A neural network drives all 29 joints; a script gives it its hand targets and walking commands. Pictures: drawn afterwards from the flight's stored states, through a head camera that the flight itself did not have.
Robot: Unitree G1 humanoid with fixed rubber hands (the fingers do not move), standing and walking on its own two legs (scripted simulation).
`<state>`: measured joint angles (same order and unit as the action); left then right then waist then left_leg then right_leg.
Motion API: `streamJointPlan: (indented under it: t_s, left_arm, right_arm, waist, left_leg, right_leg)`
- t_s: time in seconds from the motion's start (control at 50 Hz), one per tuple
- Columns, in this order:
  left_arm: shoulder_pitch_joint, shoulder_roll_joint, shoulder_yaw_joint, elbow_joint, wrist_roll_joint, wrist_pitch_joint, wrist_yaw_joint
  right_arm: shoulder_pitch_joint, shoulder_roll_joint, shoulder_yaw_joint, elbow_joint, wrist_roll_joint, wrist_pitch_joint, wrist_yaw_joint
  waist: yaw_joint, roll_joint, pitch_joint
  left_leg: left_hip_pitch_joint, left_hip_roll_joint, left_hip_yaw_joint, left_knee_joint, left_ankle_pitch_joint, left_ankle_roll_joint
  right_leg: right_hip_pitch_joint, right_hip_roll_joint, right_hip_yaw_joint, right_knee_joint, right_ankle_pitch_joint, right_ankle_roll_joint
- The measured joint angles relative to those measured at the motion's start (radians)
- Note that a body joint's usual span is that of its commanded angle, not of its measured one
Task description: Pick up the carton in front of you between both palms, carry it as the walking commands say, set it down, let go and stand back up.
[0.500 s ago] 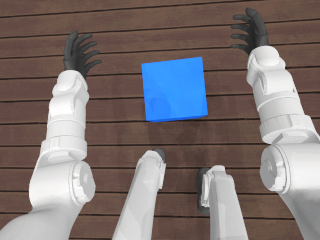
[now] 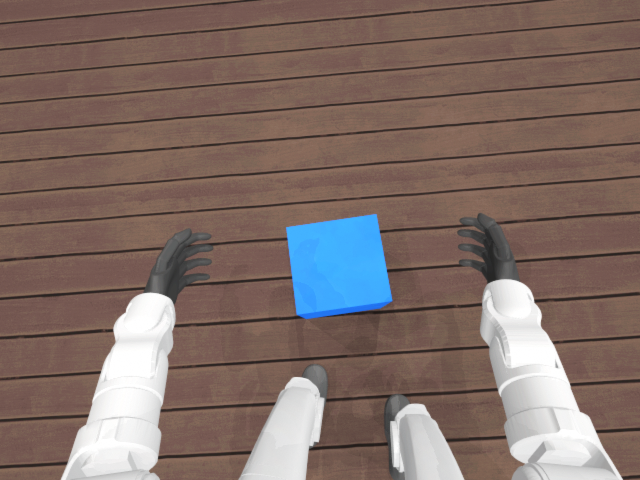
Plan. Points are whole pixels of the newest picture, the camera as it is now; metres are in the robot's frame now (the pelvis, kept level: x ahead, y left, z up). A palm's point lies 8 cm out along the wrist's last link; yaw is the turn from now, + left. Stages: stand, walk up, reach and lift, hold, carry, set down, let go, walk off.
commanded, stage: let go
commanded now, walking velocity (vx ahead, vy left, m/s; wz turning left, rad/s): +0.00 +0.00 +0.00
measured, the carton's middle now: (337, 271) +0.44 +0.06 -0.59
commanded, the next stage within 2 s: stand in 0.98 s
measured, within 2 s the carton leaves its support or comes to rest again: neither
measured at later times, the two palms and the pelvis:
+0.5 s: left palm (153, 405) +0.20 +0.21 +0.00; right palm out of the picture +0.24 -0.25 -0.01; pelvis +0.05 -0.03 +0.06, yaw +3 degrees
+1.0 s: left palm (142, 396) +0.20 +0.22 +0.00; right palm out of the picture +0.22 -0.25 -0.01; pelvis +0.05 -0.03 +0.06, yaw +3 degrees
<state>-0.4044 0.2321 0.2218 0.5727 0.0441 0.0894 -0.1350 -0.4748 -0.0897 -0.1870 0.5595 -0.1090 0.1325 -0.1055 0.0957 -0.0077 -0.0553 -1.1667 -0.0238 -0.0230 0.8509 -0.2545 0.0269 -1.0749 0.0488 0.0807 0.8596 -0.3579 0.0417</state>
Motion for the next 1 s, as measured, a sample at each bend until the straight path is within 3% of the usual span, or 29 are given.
streamJointPlan:
  t_s: [0.26, 0.42, 0.6, 0.76, 0.9, 1.0]
  left_arm:
    - [0.427, -0.03, -0.143, -0.115, -0.062, -0.077, 0.048]
    - [0.61, -0.029, -0.19, -0.156, -0.073, -0.079, 0.062]
    - [0.635, -0.013, -0.18, -0.146, -0.048, -0.022, 0.059]
    - [0.619, -0.017, -0.17, -0.143, -0.025, 0.026, 0.058]
    - [0.624, 0.003, -0.18, -0.177, -0.018, 0.097, 0.097]
    - [0.625, 0.012, -0.185, -0.164, -0.034, 0.097, 0.115]
  right_arm:
    - [0.366, -0.047, 0.062, -0.003, 0.035, -0.115, 0.079]
    - [0.568, -0.086, 0.101, -0.045, 0.059, -0.133, 0.112]
    - [0.691, -0.116, 0.142, -0.106, 0.098, -0.076, 0.149]
    - [0.706, -0.122, 0.157, -0.131, 0.111, -0.028, 0.164]
    - [0.703, -0.116, 0.165, -0.097, 0.117, -0.045, 0.133]
    - [0.694, -0.115, 0.167, -0.069, 0.111, -0.055, 0.124]
  waist:
    - [-0.019, 0.022, 0.026]
    - [-0.044, 0.024, 0.07]
    - [-0.088, -0.016, 0.109]
    - [-0.098, -0.025, 0.138]
    - [-0.096, -0.018, 0.121]
    - [-0.095, -0.015, 0.104]
  left_leg:
    - [0.446, -0.019, -0.009, -0.217, 0.017, -0.002]
    - [0.741, -0.013, -0.022, -0.369, 0.046, -0.023]
    - [0.951, 0.005, -0.035, -0.444, 0.052, -0.048]
    - [1.019, 0.012, -0.032, -0.437, 0.035, -0.053]
    - [1.0, 0.001, -0.036, -0.391, 0.011, -0.044]
    - [0.985, -0.007, -0.034, -0.37, 0.004, -0.032]
  right_leg:
    - [0.448, -0.03, -0.003, -0.221, 0.019, -0.013]
    - [0.734, -0.032, -0.013, -0.355, 0.042, -0.04]
    - [0.938, -0.018, -0.028, -0.417, 0.043, -0.07]
    - [1.008, -0.012, -0.028, -0.416, 0.032, -0.077]
    - [0.999, -0.021, -0.034, -0.386, 0.013, -0.067]
    - [0.992, -0.029, -0.035, -0.38, 0.011, -0.055]
